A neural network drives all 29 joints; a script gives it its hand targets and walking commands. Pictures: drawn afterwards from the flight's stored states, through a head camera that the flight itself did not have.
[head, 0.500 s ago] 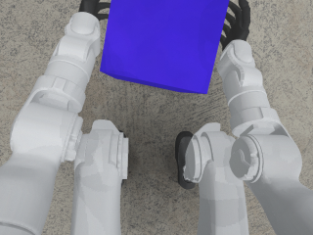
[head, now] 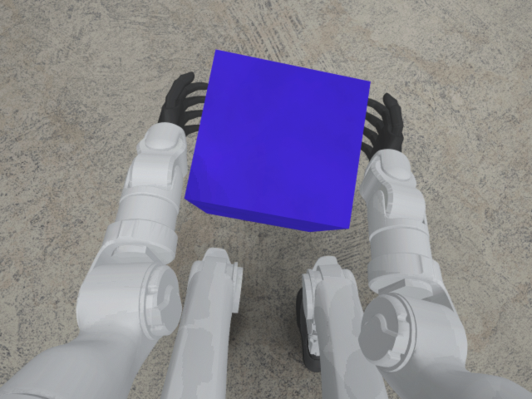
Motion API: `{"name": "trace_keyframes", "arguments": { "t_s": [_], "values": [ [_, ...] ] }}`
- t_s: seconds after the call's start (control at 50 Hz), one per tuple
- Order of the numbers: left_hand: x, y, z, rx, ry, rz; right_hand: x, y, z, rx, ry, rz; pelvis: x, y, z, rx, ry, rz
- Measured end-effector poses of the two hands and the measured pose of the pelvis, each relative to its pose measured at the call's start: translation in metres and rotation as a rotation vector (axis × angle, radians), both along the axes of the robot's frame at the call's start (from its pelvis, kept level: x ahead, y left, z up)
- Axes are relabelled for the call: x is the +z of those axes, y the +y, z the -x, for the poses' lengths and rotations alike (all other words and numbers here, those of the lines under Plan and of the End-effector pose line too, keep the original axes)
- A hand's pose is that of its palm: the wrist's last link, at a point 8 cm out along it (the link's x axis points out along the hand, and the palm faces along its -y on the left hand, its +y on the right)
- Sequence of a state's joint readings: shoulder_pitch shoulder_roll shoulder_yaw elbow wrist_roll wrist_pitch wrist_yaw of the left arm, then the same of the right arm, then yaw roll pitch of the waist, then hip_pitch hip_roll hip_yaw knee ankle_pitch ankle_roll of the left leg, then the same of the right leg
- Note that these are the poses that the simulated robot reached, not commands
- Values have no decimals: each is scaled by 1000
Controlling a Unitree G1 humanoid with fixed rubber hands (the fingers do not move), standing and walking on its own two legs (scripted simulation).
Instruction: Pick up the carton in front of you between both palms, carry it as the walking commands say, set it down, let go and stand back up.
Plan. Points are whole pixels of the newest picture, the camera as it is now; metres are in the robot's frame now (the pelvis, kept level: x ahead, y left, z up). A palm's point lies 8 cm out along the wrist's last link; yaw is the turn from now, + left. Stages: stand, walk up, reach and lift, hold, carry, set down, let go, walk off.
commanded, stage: reach and lift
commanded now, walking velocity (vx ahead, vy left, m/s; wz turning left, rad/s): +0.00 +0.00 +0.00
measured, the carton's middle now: (272, 160) +0.47 +0.02 -0.14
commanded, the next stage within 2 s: none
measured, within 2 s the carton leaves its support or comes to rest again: neither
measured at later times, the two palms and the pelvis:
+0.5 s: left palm (133, 100) +0.44 +0.17 +0.09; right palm (458, 122) +0.43 -0.13 +0.10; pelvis +0.05 +0.00 +0.13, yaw +1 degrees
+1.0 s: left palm (10, 17) +0.39 +0.16 +0.25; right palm out of the picture +0.41 -0.14 +0.26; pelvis +0.09 +0.00 +0.26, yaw +2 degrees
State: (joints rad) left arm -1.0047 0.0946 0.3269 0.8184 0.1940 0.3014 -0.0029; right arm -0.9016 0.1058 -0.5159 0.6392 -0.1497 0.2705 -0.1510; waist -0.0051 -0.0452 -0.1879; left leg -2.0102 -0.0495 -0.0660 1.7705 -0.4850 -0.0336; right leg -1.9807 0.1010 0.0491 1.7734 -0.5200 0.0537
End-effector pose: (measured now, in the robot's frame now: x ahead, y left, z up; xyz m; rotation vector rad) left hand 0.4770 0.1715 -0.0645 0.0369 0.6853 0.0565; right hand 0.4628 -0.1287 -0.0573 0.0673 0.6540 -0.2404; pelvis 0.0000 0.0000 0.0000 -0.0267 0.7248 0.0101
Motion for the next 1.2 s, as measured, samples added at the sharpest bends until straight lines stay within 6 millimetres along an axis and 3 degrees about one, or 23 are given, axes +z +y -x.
{"name": "trace_keyframes", "arguments": {
  "t_s": [0.18, 0.52, 0.86, 1.04, 1.2],
  "values": [
    [48, 0, 15, 24, -8, 18, 51, -1, 9, 8, -10, -9, 41, -2, -13, 3, -35, -6],
    [164, -4, 44, 60, 7, 34, 169, -4, 30, 36, 4, -1, 140, 2, -48, 17, -199, -13],
    [269, -8, 75, 99, 4, 29, 273, -7, 50, 75, 3, 4, 232, 1, -82, 24, -434, -30],
    [325, -13, 89, 118, -10, 18, 327, -11, 56, 113, -10, 20, 265, -2, -94, 27, -588, -38],
    [365, -15, 99, 110, -19, -9, 366, -14, 64, 140, -18, 41, 281, -4, -96, 26, -724, -43]
  ]
}}
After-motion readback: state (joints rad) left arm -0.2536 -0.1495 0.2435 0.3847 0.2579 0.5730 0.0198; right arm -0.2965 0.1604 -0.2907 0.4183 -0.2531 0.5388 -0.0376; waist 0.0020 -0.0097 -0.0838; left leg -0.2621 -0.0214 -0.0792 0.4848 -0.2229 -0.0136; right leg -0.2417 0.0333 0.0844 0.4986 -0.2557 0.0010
